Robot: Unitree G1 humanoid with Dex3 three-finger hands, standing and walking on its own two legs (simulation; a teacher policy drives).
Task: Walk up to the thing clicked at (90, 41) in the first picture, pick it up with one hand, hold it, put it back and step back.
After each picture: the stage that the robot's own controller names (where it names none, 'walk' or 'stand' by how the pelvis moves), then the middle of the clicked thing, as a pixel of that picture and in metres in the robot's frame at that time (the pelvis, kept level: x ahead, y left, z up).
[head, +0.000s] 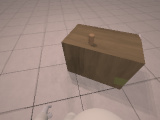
stand; (91, 39) +0.86 +0.02 -0.05
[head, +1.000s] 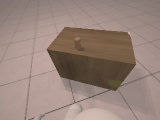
walk; (77, 43) +0.74 +0.21 -0.04
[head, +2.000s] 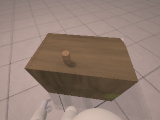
stand; (66, 57) +0.49 +0.23 -0.02
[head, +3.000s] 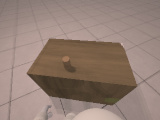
stand; (66, 63) +0.47 +0.23 -0.05
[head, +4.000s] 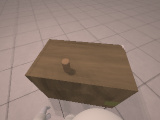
stand; (66, 65) +0.44 +0.22 -0.05
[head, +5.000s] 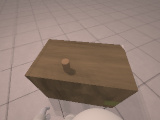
stand; (66, 65) +0.44 +0.22 -0.05
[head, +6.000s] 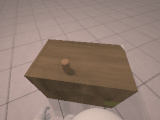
stand; (65, 65) +0.44 +0.23 -0.05
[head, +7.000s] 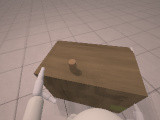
rise first; (72, 65) +0.45 +0.20 -0.05
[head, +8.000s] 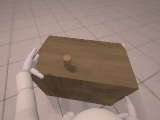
go down; (67, 62) +0.47 +0.18 -0.04
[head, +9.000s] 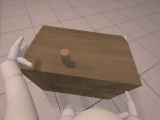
go down; (65, 56) +0.46 +0.18 +0.00
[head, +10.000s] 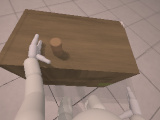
close in; (56, 47) +0.48 +0.19 +0.04
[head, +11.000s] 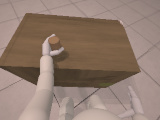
close; (55, 46) +0.49 +0.20 +0.05
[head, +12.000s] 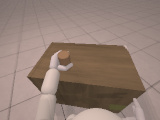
lift; (65, 61) +0.33 +0.17 +0.17
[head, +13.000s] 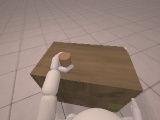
hold; (65, 63) +0.33 +0.17 +0.16
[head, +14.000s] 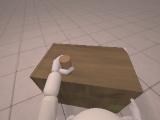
hold; (66, 65) +0.33 +0.16 +0.14
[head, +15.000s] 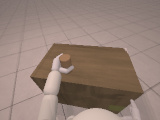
hold; (66, 64) +0.33 +0.17 +0.15
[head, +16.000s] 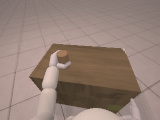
crouch; (63, 60) +0.35 +0.18 +0.16
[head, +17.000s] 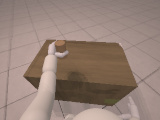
lower; (61, 50) +0.44 +0.20 +0.15
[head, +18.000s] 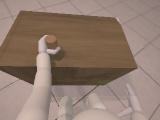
lower; (52, 45) +0.50 +0.20 +0.05
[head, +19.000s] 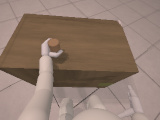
lower; (55, 48) +0.48 +0.20 +0.04
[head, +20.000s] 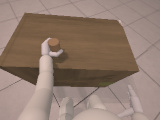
lower; (55, 48) +0.48 +0.19 +0.05
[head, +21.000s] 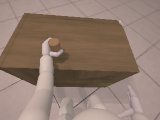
lower; (55, 48) +0.48 +0.19 +0.04
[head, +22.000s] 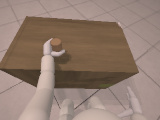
loosen; (57, 48) +0.49 +0.19 +0.05
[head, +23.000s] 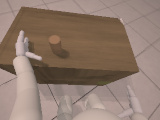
rise; (55, 45) +0.49 +0.19 +0.05
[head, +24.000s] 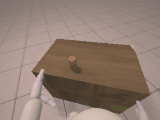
sink last; (72, 63) +0.46 +0.19 -0.01
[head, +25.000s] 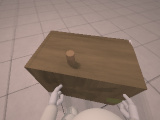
stand; (70, 58) +0.47 +0.18 +0.01
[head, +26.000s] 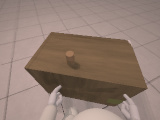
stand; (70, 58) +0.47 +0.18 +0.01
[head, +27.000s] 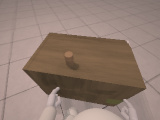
stand; (69, 59) +0.46 +0.18 +0.01
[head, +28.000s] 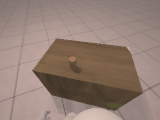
stand; (72, 63) +0.48 +0.18 -0.05
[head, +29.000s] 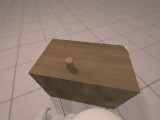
stand; (69, 64) +0.46 +0.20 -0.05
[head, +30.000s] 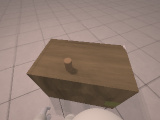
stand; (68, 64) +0.46 +0.21 -0.05
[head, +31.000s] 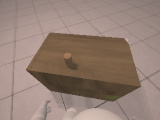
walk; (68, 59) +0.47 +0.21 -0.05
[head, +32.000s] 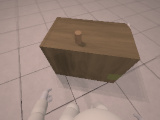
walk; (78, 37) +0.69 +0.16 -0.02
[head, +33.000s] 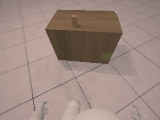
walk; (74, 20) +1.03 +0.29 -0.02
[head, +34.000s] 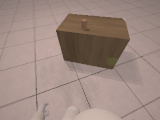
stand; (84, 24) +1.07 +0.17 -0.03
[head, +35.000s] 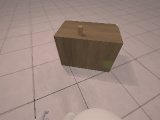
stand; (80, 30) +1.08 +0.18 -0.05
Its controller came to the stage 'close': yes
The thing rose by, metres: 0.20
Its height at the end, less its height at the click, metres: +0.00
